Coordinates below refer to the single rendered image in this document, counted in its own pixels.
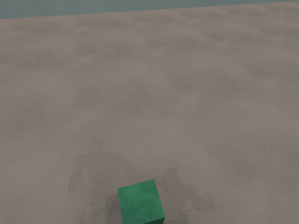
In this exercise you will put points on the carton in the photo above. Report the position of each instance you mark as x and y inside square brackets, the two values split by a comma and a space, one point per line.
[140, 204]

